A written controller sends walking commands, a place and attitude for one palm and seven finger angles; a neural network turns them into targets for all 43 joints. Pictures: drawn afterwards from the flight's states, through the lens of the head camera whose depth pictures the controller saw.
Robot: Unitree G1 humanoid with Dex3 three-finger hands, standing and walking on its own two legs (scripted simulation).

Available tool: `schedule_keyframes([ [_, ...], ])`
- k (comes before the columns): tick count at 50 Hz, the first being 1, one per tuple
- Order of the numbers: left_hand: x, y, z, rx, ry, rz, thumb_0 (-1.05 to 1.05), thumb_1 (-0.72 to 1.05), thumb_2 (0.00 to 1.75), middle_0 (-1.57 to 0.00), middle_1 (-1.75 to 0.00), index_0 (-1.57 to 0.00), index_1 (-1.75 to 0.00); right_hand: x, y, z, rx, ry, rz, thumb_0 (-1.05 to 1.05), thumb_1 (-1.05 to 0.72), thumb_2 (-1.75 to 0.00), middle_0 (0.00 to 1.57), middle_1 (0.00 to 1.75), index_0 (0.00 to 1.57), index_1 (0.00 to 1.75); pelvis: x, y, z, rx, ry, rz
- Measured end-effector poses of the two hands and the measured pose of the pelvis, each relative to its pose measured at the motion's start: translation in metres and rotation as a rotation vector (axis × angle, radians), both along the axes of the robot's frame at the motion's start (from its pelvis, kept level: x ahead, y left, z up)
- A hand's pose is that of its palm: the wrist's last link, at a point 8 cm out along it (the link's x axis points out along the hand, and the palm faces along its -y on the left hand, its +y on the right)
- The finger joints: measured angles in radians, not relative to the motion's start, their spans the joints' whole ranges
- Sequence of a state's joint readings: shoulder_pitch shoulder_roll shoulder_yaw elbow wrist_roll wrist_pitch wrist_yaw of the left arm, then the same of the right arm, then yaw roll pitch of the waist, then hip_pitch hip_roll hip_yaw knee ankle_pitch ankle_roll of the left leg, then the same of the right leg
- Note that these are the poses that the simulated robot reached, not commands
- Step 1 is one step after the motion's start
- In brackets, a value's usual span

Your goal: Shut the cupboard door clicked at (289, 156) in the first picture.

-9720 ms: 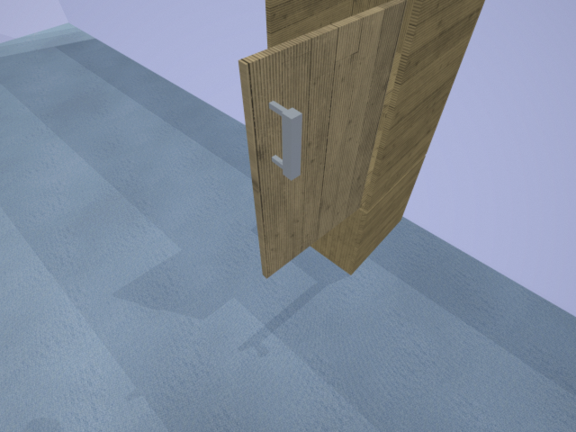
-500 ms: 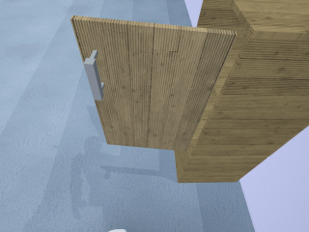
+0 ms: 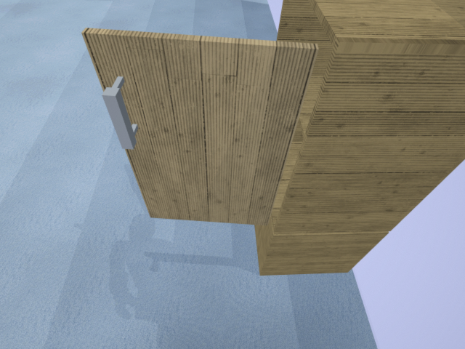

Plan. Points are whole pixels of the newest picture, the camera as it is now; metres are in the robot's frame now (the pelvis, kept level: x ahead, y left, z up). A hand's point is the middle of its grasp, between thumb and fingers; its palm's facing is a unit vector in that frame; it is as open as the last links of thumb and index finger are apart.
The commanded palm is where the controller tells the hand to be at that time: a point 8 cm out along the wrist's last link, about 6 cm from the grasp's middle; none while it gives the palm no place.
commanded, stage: come to a stop and stand still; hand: left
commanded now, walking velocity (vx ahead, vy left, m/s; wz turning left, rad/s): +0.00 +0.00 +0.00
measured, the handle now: (124, 113) +0.50 +0.25 +0.11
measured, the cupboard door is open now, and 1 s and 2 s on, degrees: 84 84 84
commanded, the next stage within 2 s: look again from close up in 0.58 s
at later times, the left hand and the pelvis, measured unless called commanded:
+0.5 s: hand out of the picture -0.02 +0.20 -0.17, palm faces -0.01 -0.98 -0.20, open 7.4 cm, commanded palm none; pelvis -0.03 +0.02 +0.01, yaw -1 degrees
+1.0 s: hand out of the picture -0.03 +0.18 -0.17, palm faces +0.00 -0.99 -0.15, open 7.4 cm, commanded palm none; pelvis -0.02 +0.02 +0.01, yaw -1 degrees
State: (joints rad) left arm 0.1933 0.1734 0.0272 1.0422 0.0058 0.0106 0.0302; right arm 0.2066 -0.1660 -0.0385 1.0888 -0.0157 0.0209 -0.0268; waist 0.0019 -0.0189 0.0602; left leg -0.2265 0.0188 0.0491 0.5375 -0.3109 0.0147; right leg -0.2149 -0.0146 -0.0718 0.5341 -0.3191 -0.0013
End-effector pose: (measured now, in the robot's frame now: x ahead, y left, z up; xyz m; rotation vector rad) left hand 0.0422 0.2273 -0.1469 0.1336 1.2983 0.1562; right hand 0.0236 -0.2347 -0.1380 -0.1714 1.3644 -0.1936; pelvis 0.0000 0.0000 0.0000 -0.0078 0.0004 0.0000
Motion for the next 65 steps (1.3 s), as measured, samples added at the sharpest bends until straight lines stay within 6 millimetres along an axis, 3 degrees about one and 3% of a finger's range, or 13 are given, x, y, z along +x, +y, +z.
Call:
schedule_keyframes([
  [20, -0.057, 0.019, 0.01, 0.02, 0.029, -0.049, 0.0, 0.91, 0.9, -0.2, -0.3, -0.2, -0.3, -0.041, 0.026, 0.002, 0.043, -0.067, 0.018, 0.0, -0.92, -0.9, 0.2, 0.3, 0.2, 0.3, -0.031, 0.019, 0.005, 0.007, -0.034, -0.02],
  [34, -0.089, 0.015, 0.008, -0.005, 0.104, -0.026, 0.0, 0.91, 0.9, -0.2, -0.3, -0.2, -0.3, -0.062, 0.033, 0.004, 0.051, 0.0, 0.014, 0.0, -0.91, -0.9, 0.2, 0.3, 0.2, 0.3, -0.033, 0.022, 0.008, 0.01, -0.026, -0.018],
  [50, -0.076, 0.002, 0.005, -0.037, 0.105, -0.022, 0.0, 0.91, 0.9, -0.2, -0.3, -0.2, -0.3, -0.053, 0.036, 0.005, 0.051, 0.025, 0.011, 0.0, -0.91, -0.9, 0.2, 0.3, 0.2, 0.3, -0.023, 0.02, 0.009, 0.009, -0.025, -0.018],
  [65, -0.059, 0.006, 0.004, -0.031, 0.09, -0.023, 0.0, 0.91, 0.9, -0.2, -0.3, -0.2, -0.3, -0.041, 0.035, 0.007, 0.036, 0.022, 0.012, 0.01, -0.92, -0.9, 0.2, 0.3, 0.2, 0.3, -0.013, 0.021, 0.01, 0.007, -0.026, -0.019],
])
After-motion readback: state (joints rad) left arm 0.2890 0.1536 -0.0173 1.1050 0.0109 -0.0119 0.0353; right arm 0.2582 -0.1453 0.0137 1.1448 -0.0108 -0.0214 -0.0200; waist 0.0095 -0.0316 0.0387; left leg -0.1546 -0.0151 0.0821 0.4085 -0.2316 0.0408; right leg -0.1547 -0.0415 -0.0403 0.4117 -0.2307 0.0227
